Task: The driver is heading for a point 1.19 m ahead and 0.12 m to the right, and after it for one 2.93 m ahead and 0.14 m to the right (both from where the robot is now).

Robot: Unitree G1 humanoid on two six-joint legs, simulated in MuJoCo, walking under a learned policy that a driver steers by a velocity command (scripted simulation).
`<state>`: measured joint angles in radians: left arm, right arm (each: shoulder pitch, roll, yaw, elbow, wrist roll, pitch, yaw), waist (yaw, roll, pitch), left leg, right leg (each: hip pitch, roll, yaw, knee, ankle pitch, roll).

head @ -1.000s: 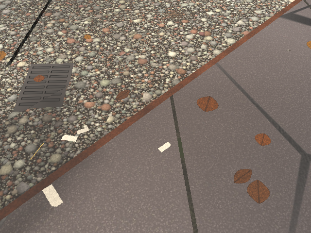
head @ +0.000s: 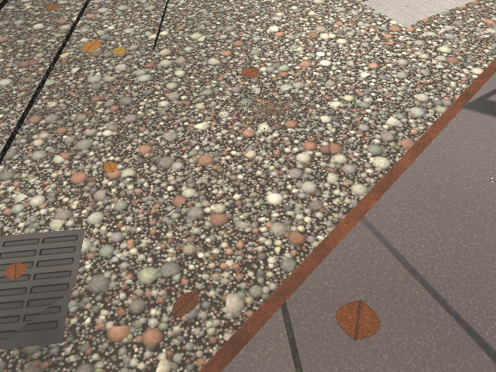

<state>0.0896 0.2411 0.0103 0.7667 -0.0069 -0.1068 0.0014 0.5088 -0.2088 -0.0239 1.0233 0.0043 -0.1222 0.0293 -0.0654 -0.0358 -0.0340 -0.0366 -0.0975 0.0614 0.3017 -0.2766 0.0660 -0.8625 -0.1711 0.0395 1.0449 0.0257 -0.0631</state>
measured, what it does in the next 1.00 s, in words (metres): goes down: right foot, then left foot 0.04 m lower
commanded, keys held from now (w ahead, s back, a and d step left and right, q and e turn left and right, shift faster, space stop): w+shift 0.80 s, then w+e+shift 0.20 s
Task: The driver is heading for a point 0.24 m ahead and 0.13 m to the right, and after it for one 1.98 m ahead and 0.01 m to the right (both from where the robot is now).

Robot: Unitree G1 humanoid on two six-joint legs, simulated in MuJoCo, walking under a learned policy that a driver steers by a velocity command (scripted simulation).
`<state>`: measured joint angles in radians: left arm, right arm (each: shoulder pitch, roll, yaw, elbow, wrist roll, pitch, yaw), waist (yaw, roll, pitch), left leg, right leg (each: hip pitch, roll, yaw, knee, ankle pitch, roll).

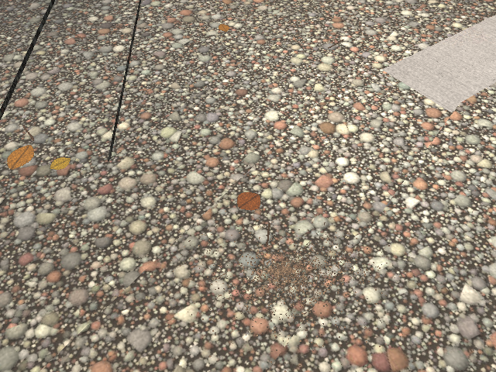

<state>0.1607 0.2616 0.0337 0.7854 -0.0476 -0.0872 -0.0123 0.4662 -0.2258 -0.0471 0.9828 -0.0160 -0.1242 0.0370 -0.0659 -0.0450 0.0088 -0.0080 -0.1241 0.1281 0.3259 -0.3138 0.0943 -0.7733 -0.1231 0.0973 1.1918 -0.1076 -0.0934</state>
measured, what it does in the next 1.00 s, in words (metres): goes down: right foot, then left foot 0.03 m lower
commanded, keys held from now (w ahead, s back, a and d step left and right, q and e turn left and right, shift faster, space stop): w+e+shift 0.20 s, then w+shift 0.20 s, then w+q+shift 0.14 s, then q+shift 0.46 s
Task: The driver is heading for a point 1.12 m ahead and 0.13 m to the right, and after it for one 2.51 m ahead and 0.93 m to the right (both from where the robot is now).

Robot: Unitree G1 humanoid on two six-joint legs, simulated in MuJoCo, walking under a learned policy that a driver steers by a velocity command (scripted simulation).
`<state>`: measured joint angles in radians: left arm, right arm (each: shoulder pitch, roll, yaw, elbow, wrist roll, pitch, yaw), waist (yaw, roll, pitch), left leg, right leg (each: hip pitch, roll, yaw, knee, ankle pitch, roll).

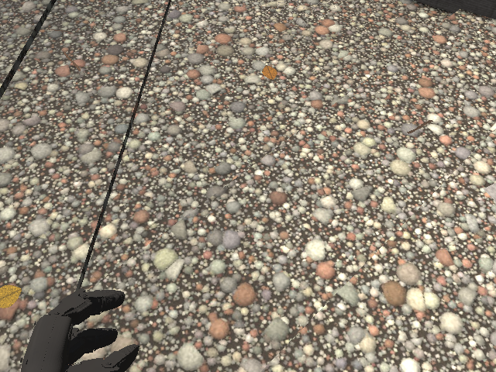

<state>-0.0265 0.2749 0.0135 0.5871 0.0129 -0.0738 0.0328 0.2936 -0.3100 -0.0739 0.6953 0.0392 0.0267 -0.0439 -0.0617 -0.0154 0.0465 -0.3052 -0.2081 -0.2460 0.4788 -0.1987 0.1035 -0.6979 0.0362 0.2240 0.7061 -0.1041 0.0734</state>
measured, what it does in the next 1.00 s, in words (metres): goes down, turning right: right foot, then left foot 0.03 m lower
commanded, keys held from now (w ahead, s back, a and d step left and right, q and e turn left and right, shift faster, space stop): shift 0.04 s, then w+shift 0.32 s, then shift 0.02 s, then e+shift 0.62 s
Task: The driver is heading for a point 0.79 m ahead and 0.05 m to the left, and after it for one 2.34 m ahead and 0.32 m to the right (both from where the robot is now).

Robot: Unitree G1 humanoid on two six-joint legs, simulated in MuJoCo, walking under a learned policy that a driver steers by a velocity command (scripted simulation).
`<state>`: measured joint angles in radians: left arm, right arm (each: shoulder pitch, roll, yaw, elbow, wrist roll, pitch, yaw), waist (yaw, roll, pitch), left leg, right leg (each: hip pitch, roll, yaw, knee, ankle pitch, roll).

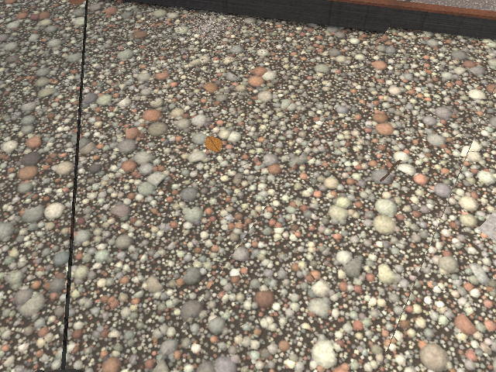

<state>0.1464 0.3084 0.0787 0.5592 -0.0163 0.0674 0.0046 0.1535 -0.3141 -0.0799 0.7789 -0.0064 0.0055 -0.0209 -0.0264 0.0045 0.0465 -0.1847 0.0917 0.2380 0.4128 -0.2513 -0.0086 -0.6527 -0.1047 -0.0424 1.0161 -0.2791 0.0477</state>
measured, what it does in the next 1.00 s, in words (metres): walks ahead: right foot 0.03 m higher, then left foot 0.03 m lower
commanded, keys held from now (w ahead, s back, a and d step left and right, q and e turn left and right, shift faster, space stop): e+shift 0.08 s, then shift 0.14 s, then w+shift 0.02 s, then w+q+shift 0.58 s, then w+shift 0.06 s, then w+e+shift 0.12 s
